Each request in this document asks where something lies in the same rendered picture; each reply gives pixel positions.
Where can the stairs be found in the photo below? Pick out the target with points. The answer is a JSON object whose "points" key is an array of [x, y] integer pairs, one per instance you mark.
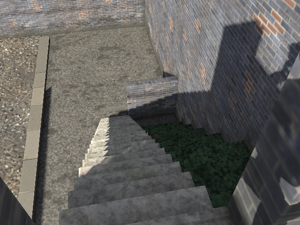
{"points": [[127, 178]]}

